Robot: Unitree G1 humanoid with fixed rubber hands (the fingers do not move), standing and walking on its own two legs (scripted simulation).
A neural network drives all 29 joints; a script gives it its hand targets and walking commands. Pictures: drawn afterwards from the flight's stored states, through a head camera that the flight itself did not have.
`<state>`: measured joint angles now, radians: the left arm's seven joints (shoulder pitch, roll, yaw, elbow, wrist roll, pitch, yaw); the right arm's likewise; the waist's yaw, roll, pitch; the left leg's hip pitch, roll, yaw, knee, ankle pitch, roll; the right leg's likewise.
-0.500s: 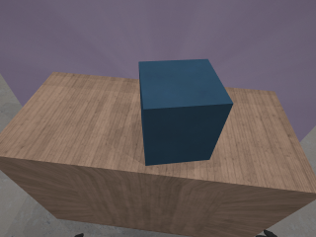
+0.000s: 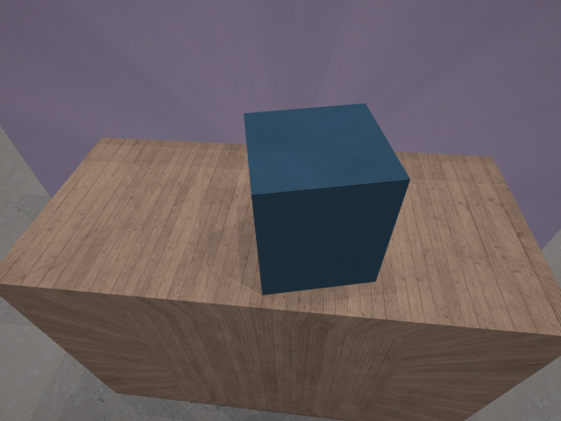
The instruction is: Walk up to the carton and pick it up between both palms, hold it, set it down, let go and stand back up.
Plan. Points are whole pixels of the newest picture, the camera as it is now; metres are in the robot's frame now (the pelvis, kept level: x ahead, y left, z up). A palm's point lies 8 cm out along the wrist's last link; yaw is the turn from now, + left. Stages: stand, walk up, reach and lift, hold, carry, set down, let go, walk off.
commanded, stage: stand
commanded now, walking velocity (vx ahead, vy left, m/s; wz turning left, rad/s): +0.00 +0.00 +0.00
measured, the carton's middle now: (312, 201) +0.48 +0.01 +0.05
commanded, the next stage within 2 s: none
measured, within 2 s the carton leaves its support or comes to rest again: neither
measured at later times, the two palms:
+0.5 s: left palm out of the picture +0.05 +0.27 -0.11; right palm out of the picture +0.09 -0.27 -0.11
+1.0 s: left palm out of the picture +0.02 +0.27 -0.12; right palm out of the picture +0.06 -0.27 -0.10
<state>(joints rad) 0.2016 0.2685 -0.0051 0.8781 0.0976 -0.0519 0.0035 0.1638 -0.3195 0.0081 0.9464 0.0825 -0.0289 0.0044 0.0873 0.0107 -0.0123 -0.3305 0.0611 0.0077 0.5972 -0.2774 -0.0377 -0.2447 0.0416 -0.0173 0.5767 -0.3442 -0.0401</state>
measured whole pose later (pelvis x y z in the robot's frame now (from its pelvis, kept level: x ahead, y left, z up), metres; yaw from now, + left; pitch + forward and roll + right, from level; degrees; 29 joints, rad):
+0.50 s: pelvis -0.02 +0.00 +0.00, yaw +0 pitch -1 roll -1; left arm 0.20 0.27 -0.01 0.90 0.10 -0.05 0.00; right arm 0.16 -0.32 0.01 0.99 0.08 -0.03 0.00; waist 0.09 0.01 -0.02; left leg -0.33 0.06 0.01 0.58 -0.24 -0.04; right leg -0.24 0.04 -0.02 0.55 -0.30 -0.03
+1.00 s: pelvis -0.04 +0.01 +0.00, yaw +0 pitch -1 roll -1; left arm 0.20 0.27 -0.01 0.94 0.10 -0.05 0.00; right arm 0.16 -0.32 0.01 1.03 0.08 -0.03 0.00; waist 0.09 0.00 -0.02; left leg -0.33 0.06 0.01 0.53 -0.18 -0.03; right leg -0.24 0.04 -0.02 0.51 -0.24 -0.03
